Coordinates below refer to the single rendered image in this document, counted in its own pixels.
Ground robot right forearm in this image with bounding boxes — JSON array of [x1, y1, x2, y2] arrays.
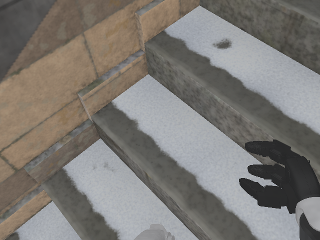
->
[[295, 197, 320, 240]]

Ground left robot shin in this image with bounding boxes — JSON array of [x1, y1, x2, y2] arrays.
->
[[149, 223, 167, 234]]

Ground robot right hand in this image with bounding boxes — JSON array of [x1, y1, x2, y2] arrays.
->
[[239, 139, 320, 214]]

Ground left robot thigh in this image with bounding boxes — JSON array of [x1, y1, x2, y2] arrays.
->
[[134, 229, 175, 240]]

